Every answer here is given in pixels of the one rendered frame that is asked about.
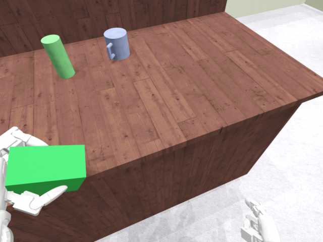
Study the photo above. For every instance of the left robot hand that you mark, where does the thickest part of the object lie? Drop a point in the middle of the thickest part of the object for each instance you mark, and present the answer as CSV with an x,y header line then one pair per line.
x,y
27,202

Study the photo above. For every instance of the table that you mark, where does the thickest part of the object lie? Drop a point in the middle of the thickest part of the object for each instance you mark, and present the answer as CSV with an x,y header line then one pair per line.
x,y
194,106

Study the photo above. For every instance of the sponge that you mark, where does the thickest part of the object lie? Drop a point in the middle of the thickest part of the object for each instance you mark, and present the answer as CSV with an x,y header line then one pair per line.
x,y
39,169

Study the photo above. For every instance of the right robot hand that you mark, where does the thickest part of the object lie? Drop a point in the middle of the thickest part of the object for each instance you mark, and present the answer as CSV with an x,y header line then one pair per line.
x,y
262,230

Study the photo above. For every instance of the robot left forearm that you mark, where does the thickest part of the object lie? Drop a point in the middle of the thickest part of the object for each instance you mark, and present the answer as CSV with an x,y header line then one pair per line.
x,y
6,234

